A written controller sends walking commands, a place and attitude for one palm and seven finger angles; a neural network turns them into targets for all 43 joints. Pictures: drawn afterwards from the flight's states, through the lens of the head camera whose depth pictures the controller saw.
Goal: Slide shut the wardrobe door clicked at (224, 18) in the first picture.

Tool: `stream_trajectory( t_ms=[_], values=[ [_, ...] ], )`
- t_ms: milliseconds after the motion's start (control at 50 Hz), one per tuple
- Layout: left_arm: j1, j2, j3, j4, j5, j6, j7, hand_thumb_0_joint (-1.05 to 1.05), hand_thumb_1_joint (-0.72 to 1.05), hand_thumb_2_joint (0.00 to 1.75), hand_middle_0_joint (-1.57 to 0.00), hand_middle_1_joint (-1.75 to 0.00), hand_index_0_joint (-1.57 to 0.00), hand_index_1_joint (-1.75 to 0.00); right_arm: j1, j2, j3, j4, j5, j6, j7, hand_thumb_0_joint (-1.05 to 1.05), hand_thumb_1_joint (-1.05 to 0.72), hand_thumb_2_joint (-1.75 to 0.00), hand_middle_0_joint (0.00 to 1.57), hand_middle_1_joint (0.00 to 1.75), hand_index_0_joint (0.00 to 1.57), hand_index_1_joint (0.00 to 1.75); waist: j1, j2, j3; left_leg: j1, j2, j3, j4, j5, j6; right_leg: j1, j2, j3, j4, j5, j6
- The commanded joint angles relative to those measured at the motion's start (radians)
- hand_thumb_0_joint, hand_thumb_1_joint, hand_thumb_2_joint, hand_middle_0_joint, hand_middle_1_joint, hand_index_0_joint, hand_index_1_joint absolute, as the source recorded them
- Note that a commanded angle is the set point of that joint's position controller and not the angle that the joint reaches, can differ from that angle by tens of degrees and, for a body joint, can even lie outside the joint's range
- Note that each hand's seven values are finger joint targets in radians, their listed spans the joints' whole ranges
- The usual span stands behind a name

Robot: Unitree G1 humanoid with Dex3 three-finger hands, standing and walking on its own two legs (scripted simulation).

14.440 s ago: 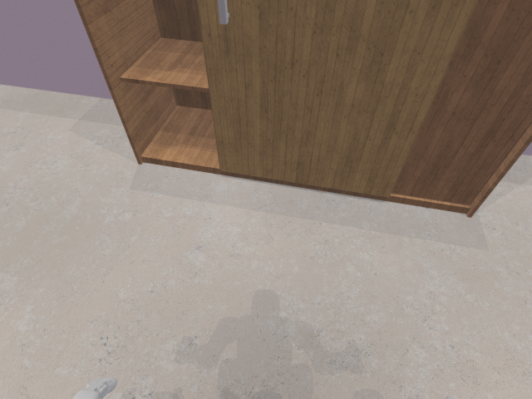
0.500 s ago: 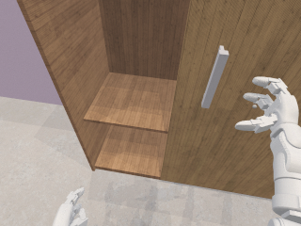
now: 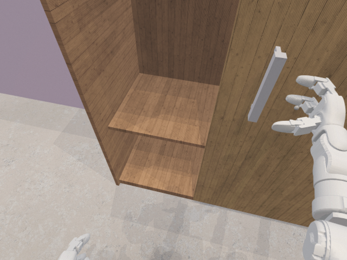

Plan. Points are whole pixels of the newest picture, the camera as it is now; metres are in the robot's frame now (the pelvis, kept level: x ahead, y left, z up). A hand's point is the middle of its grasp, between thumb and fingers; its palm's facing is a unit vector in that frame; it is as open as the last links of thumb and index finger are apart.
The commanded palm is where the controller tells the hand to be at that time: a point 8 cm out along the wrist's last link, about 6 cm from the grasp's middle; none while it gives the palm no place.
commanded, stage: move the hooked fingers beside the handle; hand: right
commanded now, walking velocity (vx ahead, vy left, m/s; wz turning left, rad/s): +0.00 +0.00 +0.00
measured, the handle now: (264, 86) +0.52 -0.18 +0.15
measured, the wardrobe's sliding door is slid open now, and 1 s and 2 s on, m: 0.47 0.47 0.47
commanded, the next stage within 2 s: feel for the door with the fingertips in 0.76 s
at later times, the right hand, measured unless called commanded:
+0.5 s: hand (293, 104) +0.44 -0.23 +0.16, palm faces +0.17 +0.98 -0.01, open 14.0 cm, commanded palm +0.40 -0.27 +0.15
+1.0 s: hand (290, 106) +0.43 -0.22 +0.16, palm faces +0.17 +0.99 +0.00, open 14.0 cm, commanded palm +0.40 -0.26 +0.15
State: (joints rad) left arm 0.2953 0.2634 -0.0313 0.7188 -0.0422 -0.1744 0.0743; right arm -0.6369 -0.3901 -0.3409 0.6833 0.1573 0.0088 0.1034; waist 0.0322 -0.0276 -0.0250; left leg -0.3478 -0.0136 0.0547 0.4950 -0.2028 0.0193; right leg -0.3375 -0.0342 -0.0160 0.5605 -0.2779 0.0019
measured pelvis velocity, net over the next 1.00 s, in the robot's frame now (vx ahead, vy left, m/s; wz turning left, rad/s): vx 0.01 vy -0.01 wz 0.00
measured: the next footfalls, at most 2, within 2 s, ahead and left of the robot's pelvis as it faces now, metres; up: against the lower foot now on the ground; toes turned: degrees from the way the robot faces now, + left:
none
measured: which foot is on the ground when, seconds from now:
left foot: down 0.00-1.00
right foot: down 0.00-1.00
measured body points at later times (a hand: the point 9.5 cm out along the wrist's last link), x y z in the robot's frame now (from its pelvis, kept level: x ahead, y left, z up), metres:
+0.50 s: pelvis +0.00 -0.01 +0.00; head +0.02 -0.01 +0.45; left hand +0.10 +0.25 -0.11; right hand +0.42 -0.28 +0.16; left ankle +0.03 +0.11 -0.73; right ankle +0.01 -0.12 -0.73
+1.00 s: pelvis +0.01 -0.01 +0.00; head +0.02 -0.01 +0.45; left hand +0.12 +0.24 -0.11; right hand +0.42 -0.27 +0.16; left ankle +0.03 +0.11 -0.73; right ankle +0.01 -0.12 -0.73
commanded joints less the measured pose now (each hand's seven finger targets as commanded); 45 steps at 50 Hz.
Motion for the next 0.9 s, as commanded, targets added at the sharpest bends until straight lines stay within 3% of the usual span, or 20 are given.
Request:
stream_trajectory(
  t_ms=[0, 40, 120, 160, 280, 340, 400, 460, 500, 520, 540, 620, 640, 680, 740, 780, 840, 880],
  values=[
    [-0.014, 0.138, 0.056, -0.114, -0.003, -0.046, 0.007, 0.00, 0.90, 0.90, -0.20, -0.30, -0.20, -0.30, -0.473, -0.267, -0.055, -0.204, 0.005, -0.114, 0.006, 0.00, 0.50, -0.30, 0.30, 1.20, 0.30, 1.20, 0.001, -0.013, -0.337, 0.160, -0.019, -0.044, -0.040, 0.186, 0.002, 0.072, 0.042, 0.020, -0.060, 0.179, -0.021],
    [-0.012, 0.144, 0.056, -0.114, -0.003, -0.037, 0.006, 0.00, 0.90, 0.90, -0.20, -0.30, -0.20, -0.30, -0.414, -0.295, -0.083, -0.154, -0.002, -0.108, 0.009, 0.00, 0.50, -0.30, 0.30, 1.20, 0.30, 1.20, -0.013, 0.007, -0.329, 0.177, -0.016, -0.048, -0.036, 0.187, 0.003, 0.041, 0.042, 0.015, -0.058, 0.175, -0.023],
    [-0.011, 0.143, 0.055, -0.128, -0.010, -0.024, 0.003, 0.00, 0.90, 0.90, -0.20, -0.30, -0.20, -0.30, -0.405, -0.262, -0.055, -0.119, -0.001, -0.084, 0.023, 0.00, 0.50, -0.30, 0.30, 1.20, 0.30, 1.20, -0.007, 0.000, -0.288, 0.151, -0.014, -0.042, -0.036, 0.179, 0.002, 0.020, 0.040, 0.011, -0.065, 0.161, -0.022],
    [-0.005, 0.149, 0.056, -0.130, -0.009, -0.019, 0.003, 0.00, 0.90, 0.90, -0.20, -0.30, -0.20, -0.30, -0.444, -0.284, -0.063, -0.130, -0.004, -0.087, 0.021, 0.00, 0.50, -0.30, 0.30, 1.20, 0.30, 1.20, 0.003, 0.010, -0.291, 0.143, -0.013, -0.045, -0.038, 0.163, 0.000, 0.018, 0.039, 0.015, -0.061, 0.149, -0.025],
    [0.005, 0.141, 0.057, -0.118, -0.006, -0.031, 0.005, 0.00, 0.90, 0.90, -0.20, -0.30, -0.20, -0.30, -0.586, -0.234, -0.002, -0.218, 0.003, -0.154, 0.007, 0.00, 0.50, -0.30, 0.30, 1.20, 0.30, 1.20, 0.033, -0.065, -0.335, 0.091, -0.028, -0.033, -0.034, 0.146, 0.004, 0.101, 0.035, 0.037, -0.053, 0.163, -0.019],
    [0.012, 0.151, 0.059, -0.110, 0.001, -0.028, 0.005, 0.00, 0.90, 0.90, -0.20, -0.30, -0.20, -0.30, -0.514, -0.284, -0.061, -0.164, -0.001, -0.152, -0.002, 0.00, 0.50, -0.30, 0.30, 1.20, 0.30, 1.20, 0.010, -0.018, -0.352, 0.125, -0.027, -0.034, -0.030, 0.163, 0.004, 0.084, 0.037, 0.034, -0.050, 0.178, -0.021],
    [0.008, 0.139, 0.055, -0.120, -0.004, -0.021, -0.001, 0.00, 0.90, 0.90, -0.20, -0.30, -0.20, -0.30, -0.442, -0.236, -0.031, -0.138, -0.009, -0.122, 0.005, 0.00, 0.50, -0.30, 0.30, 1.20, 0.30, 1.20, -0.006, -0.036, -0.352, 0.145, -0.023, -0.025, -0.022, 0.207, 0.007, 0.078, 0.038, 0.030, -0.059, 0.219, -0.015],
    [0.000, 0.141, 0.053, -0.126, -0.009, -0.013, -0.004, 0.00, 0.90, 0.90, -0.20, -0.30, -0.20, -0.30, -0.436, -0.208, -0.006, -0.125, -0.010, -0.094, 0.006, 0.00, 0.50, -0.30, 0.30, 1.20, 0.30, 1.20, 0.005, -0.023, -0.298, 0.123, -0.022, -0.022, -0.031, 0.192, 0.007, 0.060, 0.036, 0.029, -0.065, 0.202, -0.018],
    [0.003, 0.143, 0.055, -0.134, -0.008, -0.007, -0.004, 0.00, 0.90, 0.90, -0.20, -0.30, -0.20, -0.30, -0.407, -0.230, -0.038, -0.129, -0.004, -0.088, 0.002, 0.00, 0.50, -0.30, 0.30, 1.20, 0.30, 1.20, -0.007, 0.015, -0.300, 0.133, -0.025, -0.019, -0.028, 0.188, 0.007, 0.051, 0.033, 0.033, -0.069, 0.202, -0.017],
    [-0.005, 0.142, 0.055, -0.138, -0.009, -0.004, -0.002, 0.00, 0.90, 0.90, -0.20, -0.30, -0.20, -0.30, -0.439, -0.218, -0.028, -0.157, 0.002, -0.091, 0.001, 0.00, 0.50, -0.30, 0.30, 1.20, 0.30, 1.20, 0.004, 0.017, -0.299, 0.129, -0.025, -0.023, -0.032, 0.195, 0.004, 0.059, 0.033, 0.027, -0.066, 0.203, -0.020],
    [-0.007, 0.141, 0.056, -0.138, -0.007, -0.004, -0.002, 0.00, 0.90, 0.90, -0.20, -0.30, -0.20, -0.30, -0.452, -0.229, -0.038, -0.175, 0.004, -0.098, -0.004, 0.00, 0.50, -0.30, 0.30, 1.20, 0.30, 1.20, -0.002, 0.008, -0.304, 0.131, -0.025, -0.027, -0.031, 0.201, 0.006, 0.066, 0.034, 0.026, -0.060, 0.212, -0.021],
    [-0.009, 0.134, 0.053, -0.137, -0.005, -0.009, -0.001, 0.00, 0.90, 0.90, -0.20, -0.30, -0.20, -0.30, -0.519, -0.209, -0.003, -0.219, -0.011, -0.132, -0.014, 0.00, 0.50, -0.30, 0.30, 1.20, 0.30, 1.20, 0.012, -0.031, -0.316, 0.108, -0.029, -0.024, -0.027, 0.171, 0.006, 0.094, 0.034, 0.034, -0.061, 0.197, -0.016],
    [-0.008, 0.135, 0.054, -0.133, -0.002, -0.010, 0.001, 0.00, 0.90, 0.90, -0.20, -0.30, -0.20, -0.30, -0.541, -0.227, -0.013, -0.237, -0.016, -0.141, -0.021, 0.00, 0.50, -0.30, 0.30, 1.20, 0.30, 1.20, 0.016, -0.037, -0.328, 0.107, -0.029, -0.025, -0.027, 0.178, 0.006, 0.107, 0.034, 0.034, -0.055, 0.207, -0.018],
    [-0.006, 0.132, 0.054, -0.128, -0.002, -0.011, 0.002, 0.00, 0.90, 0.90, -0.20, -0.30, -0.20, -0.30, -0.531, -0.228, -0.014, -0.229, -0.015, -0.143, -0.019, 0.00, 0.50, -0.30, 0.30, 1.20, 0.30, 1.20, 0.012, -0.061, -0.348, 0.116, -0.028, -0.026, -0.027, 0.183, 0.007, 0.117, 0.035, 0.034, -0.056, 0.210, -0.014],
    [-0.008, 0.132, 0.050, -0.122, -0.004, -0.011, 0.003, 0.00, 0.90, 0.90, -0.20, -0.30, -0.20, -0.30, -0.517, -0.188, 0.020, -0.192, -0.010, -0.126, -0.007, 0.00, 0.50, -0.30, 0.30, 1.20, 0.30, 1.20, 0.016, -0.046, -0.332, 0.117, -0.028, -0.020, -0.034, 0.183, 0.009, 0.111, 0.036, 0.036, -0.060, 0.210, -0.012],
    [-0.007, 0.133, 0.052, -0.123, -0.006, -0.011, 0.002, 0.00, 0.90, 0.90, -0.20, -0.30, -0.20, -0.30, -0.483, -0.188, 0.009, -0.176, -0.004, -0.107, -0.002, 0.00, 0.50, -0.30, 0.30, 1.20, 0.30, 1.20, 0.006, -0.050, -0.339, 0.126, -0.026, -0.018, -0.030, 0.206, 0.010, 0.111, 0.035, 0.037, -0.062, 0.232, -0.010],
    [-0.007, 0.137, 0.053, -0.129, -0.006, -0.002, 0.002, 0.00, 0.90, 0.90, -0.20, -0.30, -0.20, -0.30, -0.428, -0.210, -0.023, -0.161, 0.004, -0.088, 0.002, 0.00, 0.50, -0.30, 0.30, 1.20, 0.30, 1.20, -0.007, 0.002, -0.333, 0.151, -0.025, -0.021, -0.030, 0.230, 0.007, 0.088, 0.037, 0.027, -0.058, 0.242, -0.017],
    [-0.018, 0.127, 0.052, -0.140, -0.008, -0.004, -0.003, 0.00, 0.90, 0.90, -0.20, -0.30, -0.20, -0.30, -0.437, -0.161, 0.010, -0.203, 0.011, -0.087, -0.001, 0.00, 0.50, -0.30, 0.30, 1.20, 0.30, 1.20, -0.004, -0.020, -0.333, 0.147, -0.024, -0.020, -0.027, 0.244, 0.008, 0.100, 0.036, 0.027, -0.059, 0.260, -0.014]
  ],
)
